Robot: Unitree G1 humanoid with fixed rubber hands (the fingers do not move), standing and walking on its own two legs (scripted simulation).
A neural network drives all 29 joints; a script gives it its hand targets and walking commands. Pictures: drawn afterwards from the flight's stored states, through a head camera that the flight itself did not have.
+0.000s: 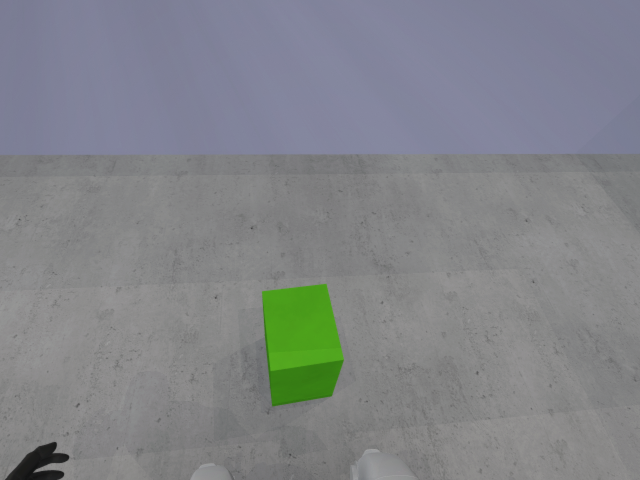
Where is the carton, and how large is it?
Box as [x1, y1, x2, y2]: [262, 284, 343, 405]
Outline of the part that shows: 326,284 262,291 265,341 272,405 330,396 332,393 343,357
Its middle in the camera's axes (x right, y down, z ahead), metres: -0.06 +0.32 +1.10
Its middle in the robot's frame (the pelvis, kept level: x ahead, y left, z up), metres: +0.53 -0.01 -0.58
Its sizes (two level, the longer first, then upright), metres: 0.220 0.179 0.283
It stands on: the floor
